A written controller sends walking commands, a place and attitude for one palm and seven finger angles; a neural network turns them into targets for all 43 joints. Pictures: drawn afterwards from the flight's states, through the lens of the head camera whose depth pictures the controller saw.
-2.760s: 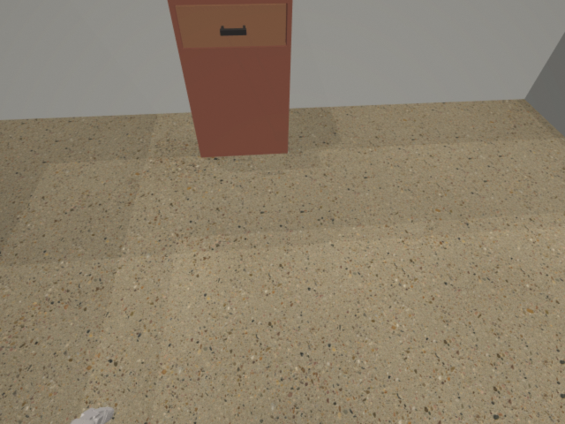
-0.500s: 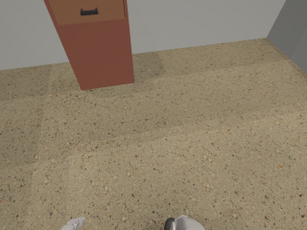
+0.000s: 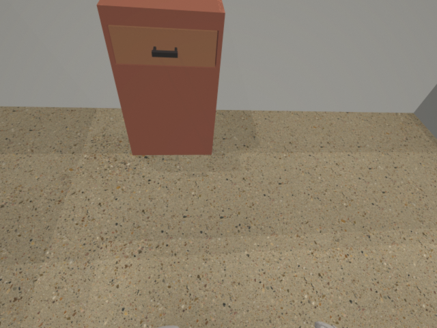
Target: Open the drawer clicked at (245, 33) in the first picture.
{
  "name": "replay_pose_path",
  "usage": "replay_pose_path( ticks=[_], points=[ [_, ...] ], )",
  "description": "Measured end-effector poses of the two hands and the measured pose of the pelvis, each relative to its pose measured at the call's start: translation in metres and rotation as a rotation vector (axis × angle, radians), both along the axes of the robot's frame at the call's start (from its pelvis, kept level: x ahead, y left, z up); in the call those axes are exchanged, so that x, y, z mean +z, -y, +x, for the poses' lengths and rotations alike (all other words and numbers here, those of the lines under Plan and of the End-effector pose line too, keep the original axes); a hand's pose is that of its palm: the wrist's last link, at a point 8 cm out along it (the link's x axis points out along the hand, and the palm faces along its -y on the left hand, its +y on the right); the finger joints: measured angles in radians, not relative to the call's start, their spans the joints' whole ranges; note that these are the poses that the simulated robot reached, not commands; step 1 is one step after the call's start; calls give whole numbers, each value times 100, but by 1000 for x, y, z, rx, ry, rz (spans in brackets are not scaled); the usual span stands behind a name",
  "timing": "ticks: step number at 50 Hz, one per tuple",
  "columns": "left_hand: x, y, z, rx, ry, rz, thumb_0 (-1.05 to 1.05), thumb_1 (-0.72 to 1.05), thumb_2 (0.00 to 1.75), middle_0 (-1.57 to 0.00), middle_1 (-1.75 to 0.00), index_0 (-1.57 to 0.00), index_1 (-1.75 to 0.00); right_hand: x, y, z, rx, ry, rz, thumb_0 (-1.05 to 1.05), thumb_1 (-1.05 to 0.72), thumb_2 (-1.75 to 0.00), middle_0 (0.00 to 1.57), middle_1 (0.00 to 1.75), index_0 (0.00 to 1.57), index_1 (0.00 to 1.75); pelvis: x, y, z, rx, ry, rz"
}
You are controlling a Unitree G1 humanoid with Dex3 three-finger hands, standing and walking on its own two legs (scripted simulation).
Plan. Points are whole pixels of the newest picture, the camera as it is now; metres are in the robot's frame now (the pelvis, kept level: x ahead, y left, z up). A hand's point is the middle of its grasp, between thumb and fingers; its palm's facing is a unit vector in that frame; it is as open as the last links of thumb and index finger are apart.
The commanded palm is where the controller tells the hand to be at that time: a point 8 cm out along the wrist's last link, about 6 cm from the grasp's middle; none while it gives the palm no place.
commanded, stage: walk to a spot facing it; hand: left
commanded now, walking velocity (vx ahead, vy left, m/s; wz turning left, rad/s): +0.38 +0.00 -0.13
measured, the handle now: (165, 51) +1.12 +0.35 -0.08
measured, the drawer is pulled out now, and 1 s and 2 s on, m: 0.00 0.00 0.00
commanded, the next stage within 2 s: turn to face it in 0.56 s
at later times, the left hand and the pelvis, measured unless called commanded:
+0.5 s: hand (176, 234) +0.35 +0.14 -0.16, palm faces -0.17 -0.97 -0.20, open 7.4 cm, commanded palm none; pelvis +0.21 -0.03 +0.00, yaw -8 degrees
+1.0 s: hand (176, 231) +0.38 +0.15 -0.19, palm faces +0.07 -0.99 -0.15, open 7.3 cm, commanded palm none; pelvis +0.37 -0.03 -0.01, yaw -1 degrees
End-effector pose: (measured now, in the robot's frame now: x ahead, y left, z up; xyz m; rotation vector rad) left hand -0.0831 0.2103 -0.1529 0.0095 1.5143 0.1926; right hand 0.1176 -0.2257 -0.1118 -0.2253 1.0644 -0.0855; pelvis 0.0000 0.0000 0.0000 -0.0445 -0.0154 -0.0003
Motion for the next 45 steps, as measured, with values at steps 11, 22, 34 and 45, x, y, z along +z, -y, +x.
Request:
replay_pose_path(
  ticks=[11,22,34,45],
  points=[
    [15,-37,146,-101,63,20,1,91,90,-19,-30,-20,-30,3,-7,-12,-188,-147,-33,-3,-96,-90,20,30,21,30,17,-22,84,-56,2,34],
    [24,-2,374,-293,286,51,0,91,90,-19,-30,-20,-30,-14,-22,-63,-370,-490,81,0,-92,-90,20,30,20,30,8,7,180,-125,3,54],
    [25,58,482,-305,367,77,-1,92,90,-20,-30,-20,-30,-35,28,69,-376,-434,125,1,-91,-90,20,30,20,30,2,58,279,-127,10,34],
    [12,32,466,-149,227,66,-1,93,90,-20,-30,-20,-30,-15,62,258,-178,-194,2,2,-94,-90,20,30,20,30,6,45,346,-38,14,6]
  ],
)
